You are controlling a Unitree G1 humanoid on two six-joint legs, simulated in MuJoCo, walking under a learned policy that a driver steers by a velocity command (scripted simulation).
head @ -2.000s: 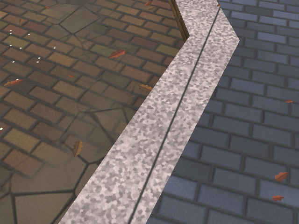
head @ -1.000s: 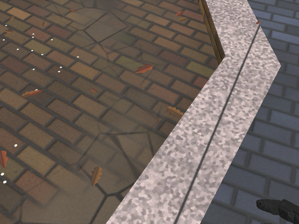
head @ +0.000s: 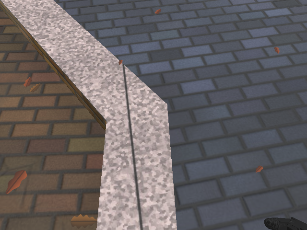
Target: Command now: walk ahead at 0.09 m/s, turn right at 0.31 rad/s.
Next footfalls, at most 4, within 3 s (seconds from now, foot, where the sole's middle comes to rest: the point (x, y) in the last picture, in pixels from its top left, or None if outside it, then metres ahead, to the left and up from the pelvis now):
0.26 right None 0.06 -0.14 -0.76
2.64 right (197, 216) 0.53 -0.14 -0.76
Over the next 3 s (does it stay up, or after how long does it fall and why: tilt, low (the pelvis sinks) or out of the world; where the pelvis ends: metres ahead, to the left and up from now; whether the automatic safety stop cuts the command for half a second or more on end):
stays up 0.53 -0.06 0.02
